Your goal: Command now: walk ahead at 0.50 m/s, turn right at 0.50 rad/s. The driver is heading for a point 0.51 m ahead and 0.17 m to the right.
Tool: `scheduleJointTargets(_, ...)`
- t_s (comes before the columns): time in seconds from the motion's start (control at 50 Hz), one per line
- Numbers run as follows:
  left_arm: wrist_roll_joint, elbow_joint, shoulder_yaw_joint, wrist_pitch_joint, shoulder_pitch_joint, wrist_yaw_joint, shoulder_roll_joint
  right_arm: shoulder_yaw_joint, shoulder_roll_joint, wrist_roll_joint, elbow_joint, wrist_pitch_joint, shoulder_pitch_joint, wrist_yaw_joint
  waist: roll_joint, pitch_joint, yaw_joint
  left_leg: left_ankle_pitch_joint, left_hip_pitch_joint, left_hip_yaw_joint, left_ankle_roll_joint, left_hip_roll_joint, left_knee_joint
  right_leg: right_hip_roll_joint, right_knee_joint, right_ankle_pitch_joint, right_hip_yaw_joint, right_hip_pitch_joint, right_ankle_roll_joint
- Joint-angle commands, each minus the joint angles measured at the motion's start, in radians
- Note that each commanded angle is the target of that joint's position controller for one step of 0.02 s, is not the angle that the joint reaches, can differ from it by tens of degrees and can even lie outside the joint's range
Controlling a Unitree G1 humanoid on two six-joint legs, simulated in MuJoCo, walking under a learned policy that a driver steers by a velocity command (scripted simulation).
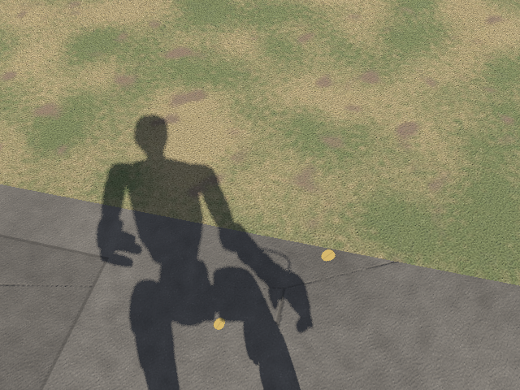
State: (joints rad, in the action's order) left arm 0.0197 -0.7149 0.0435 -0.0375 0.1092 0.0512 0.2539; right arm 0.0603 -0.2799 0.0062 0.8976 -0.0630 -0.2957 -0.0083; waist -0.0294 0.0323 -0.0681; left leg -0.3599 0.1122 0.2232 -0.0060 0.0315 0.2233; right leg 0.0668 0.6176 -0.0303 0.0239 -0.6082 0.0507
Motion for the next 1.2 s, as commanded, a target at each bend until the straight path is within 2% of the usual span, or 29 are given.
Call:
scheduleJointTargets(0.02, 0.000, 0.095, 0.044, -0.007, 0.007, 0.012, 0.121, 0.052, -0.210, 0.009, -0.051, 0.019, 0.019, -0.019, 0.119, -0.035, 0.074, 1.090, 0.038, -0.038, -0.109, -0.308, 0.205, -0.077, 0.005, -0.144, 0.081, 0.080, 0.058)
scheduleJointTargets(0.04, 0.003, 0.069, 0.068, -0.004, 0.133, 0.007, 0.161, 0.053, -0.215, 0.010, -0.058, 0.027, 0.036, -0.024, 0.113, -0.103, 0.148, 1.132, -0.012, -0.019, -0.088, -0.284, 0.381, -0.117, -0.032, -0.132, 0.092, 0.253, 0.089)
scheduleJointTargets(0.06, 0.004, 0.029, 0.102, 0.002, 0.303, -0.010, 0.225, 0.045, -0.199, 0.007, -0.071, 0.024, 0.043, -0.028, 0.058, -0.189, 0.234, 0.952, -0.197, -0.012, -0.049, -0.242, 0.640, -0.098, -0.089, -0.089, 0.004, 0.545, 0.137)
scheduleJointTargets(0.08, 0.009, 0.020, 0.126, 0.003, 0.338, -0.027, 0.341, 0.001, -0.062, -0.028, -0.121, -0.002, -0.051, -0.010, -0.200, -0.281, 0.151, 0.122, -0.663, -0.038, 0.016, -0.069, 1.018, 0.164, -0.115, -0.175, -0.493, 0.934, 0.306)
scheduleJointTargets(0.1, 0.003, 0.052, 0.105, -0.010, 0.348, -0.023, 0.292, -0.006, -0.082, -0.013, -0.130, -0.047, -0.009, 0.009, -0.143, -0.421, 0.172, -0.241, -0.835, -0.276, 0.013, 0.027, 1.176, 0.276, -0.281, -0.274, -0.868, 1.048, 0.395)
scheduleJointTargets(0.12, -0.007, 0.048, 0.086, -0.020, 0.318, -0.020, 0.231, 0.013, -0.147, 0.028, -0.162, -0.073, 0.108, 0.023, -0.076, -0.301, 0.201, -0.160, -0.925, -0.330, -0.011, -0.036, 1.183, 0.245, -0.317, -0.239, -0.728, 0.973, 0.329)
scheduleJointTargets(0.14, -0.005, 0.053, 0.079, -0.026, 0.259, -0.021, 0.207, 0.008, -0.140, 0.032, -0.177, -0.086, 0.139, 0.024, -0.014, -0.191, 0.163, -0.068, -0.914, -0.318, -0.025, -0.080, 1.101, 0.203, -0.321, -0.163, -0.590, 0.823, 0.291)
scheduleJointTargets(0.16, -0.003, 0.064, 0.070, -0.027, 0.191, -0.021, 0.179, 0.012, -0.136, 0.010, -0.167, -0.087, 0.140, 0.016, 0.041, -0.119, 0.116, -0.016, -0.861, -0.309, -0.017, -0.116, 1.006, 0.158, -0.332, -0.062, -0.485, 0.677, 0.260)
scheduleJointTargets(0.18, -0.012, 0.081, 0.060, -0.028, 0.147, -0.025, 0.153, 0.020, -0.146, -0.005, -0.161, -0.077, 0.123, 0.012, 0.019, -0.091, 0.080, 0.025, -0.788, -0.311, -0.007, -0.140, 0.945, 0.128, -0.353, 0.021, -0.422, 0.574, 0.247)
scheduleJointTargets(0.26, -0.009, 0.091, 0.067, -0.032, 0.144, -0.046, 0.180, 0.016, -0.106, -0.023, -0.175, -0.036, 0.117, 0.006, -0.008, -0.063, 0.049, 0.125, -0.713, -0.279, 0.063, -0.134, 0.783, 0.073, -0.400, 0.153, -0.317, 0.403, 0.249)
scheduleJointTargets(0.36, -0.001, 0.067, 0.074, -0.017, 0.212, -0.068, 0.201, -0.003, -0.066, -0.013, -0.230, -0.040, 0.303, 0.013, -0.051, -0.030, 0.122, 0.416, -0.643, -0.271, 0.087, -0.067, 0.409, 0.010, -0.381, -0.001, -0.267, 0.346, 0.176)
scheduleJointTargets(0.46, 0.006, 0.042, 0.075, -0.006, 0.257, -0.073, 0.190, 0.014, -0.118, 0.003, -0.257, -0.060, 0.347, 0.032, -0.076, -0.031, 0.128, 0.385, -0.591, -0.316, 0.053, -0.042, 0.274, 0.064, -0.278, -0.091, -0.400, 0.449, 0.149)
scheduleJointTargets(0.52, 0.001, 0.052, 0.068, 0.003, 0.225, -0.074, 0.164, 0.040, -0.156, 0.000, -0.222, -0.076, 0.199, 0.029, -0.104, -0.075, 0.043, 0.303, -0.395, -0.290, -0.006, -0.037, 0.212, 0.037, -0.137, -0.029, -0.431, 0.455, 0.108)
scheduleJointTargets(0.54, -0.007, 0.064, 0.048, 0.000, 0.224, -0.070, 0.110, 0.054, -0.195, -0.018, -0.207, -0.081, 0.076, 0.022, -0.047, -0.187, -0.014, 0.271, -0.172, -0.379, -0.061, -0.145, 0.229, -0.020, 0.075, -0.068, -0.371, 0.378, 0.073)
scheduleJointTargets(0.56, -0.006, 0.085, 0.028, -0.006, 0.330, -0.074, 0.044, 0.072, -0.283, -0.042, -0.196, -0.075, -0.032, 0.016, 0.185, -0.322, 0.012, 0.263, 0.155, -0.726, -0.192, -0.371, 0.204, -0.164, 0.415, -0.362, -0.229, 0.105, -0.009)
scheduleJointTargets(0.58, 0.012, 0.092, 0.028, -0.013, 0.394, -0.077, 0.090, 0.073, -0.266, -0.022, -0.167, -0.064, -0.063, 0.027, 0.378, -0.351, 0.034, 0.167, 0.223, -1.050, -0.287, -0.475, 0.115, -0.162, 0.618, -0.605, -0.207, -0.108, -0.041)
scheduleJointTargets(0.6, 0.013, 0.068, 0.049, -0.007, 0.339, -0.080, 0.175, 0.047, -0.170, -0.011, -0.193, -0.059, 0.002, 0.027, 0.228, -0.228, 0.019, 0.212, 0.114, -0.929, -0.256, -0.435, 0.110, -0.114, 0.702, -0.542, -0.242, -0.145, -0.058)
scheduleJointTargets(0.64, -0.012, 0.085, 0.058, 0.008, 0.209, -0.083, 0.188, 0.019, -0.097, -0.023, -0.203, -0.043, 0.099, 0.030, 0.094, -0.102, 0.035, 0.577, -0.127, -0.609, -0.212, -0.341, 0.134, -0.067, 0.668, -0.453, -0.185, -0.078, -0.078)
scheduleJointTargets(0.68, -0.013, 0.090, 0.054, 0.022, 0.208, -0.080, 0.142, 0.008, -0.075, -0.027, -0.183, -0.041, 0.131, 0.033, 0.126, -0.075, 0.078, 0.768, -0.256, -0.457, -0.191, -0.275, 0.114, -0.031, 0.540, -0.427, -0.158, 0.022, -0.080)
scheduleJointTargets(0.76, -0.019, 0.097, 0.026, 0.033, 0.187, -0.078, 0.068, 0.019, -0.128, -0.017, -0.141, -0.031, 0.161, 0.023, 0.153, -0.130, 0.096, 0.918, -0.295, -0.336, -0.220, -0.255, 0.080, -0.030, 0.261, -0.283, -0.098, 0.152, -0.100)
scheduleJointTargets(0.86, -0.019, 0.112, 0.026, 0.040, 0.086, -0.066, 0.091, 0.021, -0.156, 0.003, -0.098, -0.002, 0.134, 0.017, 0.144, -0.139, 0.055, 0.734, -0.278, -0.307, -0.199, -0.254, 0.087, -0.043, 0.025, -0.124, -0.062, 0.274, -0.083)
scheduleJointTargets(0.92, -0.029, 0.109, 0.034, 0.037, 0.082, -0.064, 0.099, 0.009, -0.138, 0.017, -0.079, 0.008, 0.143, 0.018, 0.126, -0.110, 0.081, 0.513, -0.310, -0.318, -0.145, -0.226, 0.151, -0.061, -0.189, -0.006, -0.044, 0.407, -0.032)
scheduleJointTargets(0.94, -0.037, 0.116, 0.041, 0.036, 0.079, -0.069, 0.130, -0.003, -0.105, 0.007, -0.067, 0.005, 0.107, 0.019, 0.084, -0.117, 0.077, 0.410, -0.347, -0.305, -0.092, -0.188, 0.188, -0.006, -0.240, 0.151, -0.108, 0.493, -0.005)
scheduleJointTargets(0.96, -0.046, 0.132, 0.049, 0.039, 0.087, -0.079, 0.188, -0.018, -0.068, -0.030, -0.070, -0.002, 0.063, 0.023, -0.027, -0.177, 0.041, 0.206, -0.412, -0.250, -0.034, -0.117, 0.279, 0.126, -0.183, 0.441, -0.232, 0.615, 0.046)
scheduleJointTargets(0.98, -0.048, 0.126, 0.033, 0.048, 0.052, -0.082, 0.147, -0.032, -0.022, -0.030, -0.051, 0.000, -0.023, 0.022, -0.150, -0.221, -0.007, -0.012, -0.432, -0.216, 0.013, -0.081, 0.287, 0.198, -0.168, 0.412, -0.297, 0.618, 0.144)
scheduleJointTargets(1.0, -0.039, 0.129, 0.021, 0.049, 0.018, -0.071, 0.089, -0.033, -0.051, -0.028, -0.053, 0.013, 0.026, 0.015, -0.123, -0.197, 0.020, 0.026, -0.388, -0.230, 0.033, -0.090, 0.250, 0.151, -0.179, 0.244, -0.287, 0.549, 0.139)
scheduleJointTargets(1.04, -0.036, 0.129, 0.023, 0.047, -0.018, -0.056, 0.093, -0.021, -0.103, -0.022, -0.046, 0.035, 0.078, 0.008, -0.068, -0.111, 0.037, 0.104, -0.392, -0.212, 0.033, -0.080, 0.226, 0.045, -0.159, 0.096, -0.200, 0.476, 0.059)
scheduleJointTargets(1.06, -0.035, 0.124, 0.026, 0.042, -0.010, -0.052, 0.107, -0.018, -0.116, -0.024, -0.044, 0.044, 0.078, 0.006, -0.054, -0.091, 0.042, 0.134, -0.388, -0.215, 0.032, -0.081, 0.221, 0.033, -0.150, 0.114, -0.189, 0.460, 0.046)
scheduleJointTargets(1.2, -0.030, 0.079, 0.030, 0.031, 0.000, -0.055, 0.098, -0.020, -0.104, -0.013, -0.006, 0.057, 0.084, -0.004, -0.005, -0.122, 0.045, 0.244, -0.314, -0.221, 0.030, -0.096, 0.219, 0.020, -0.105, 0.308, -0.167, 0.494, 0.047)
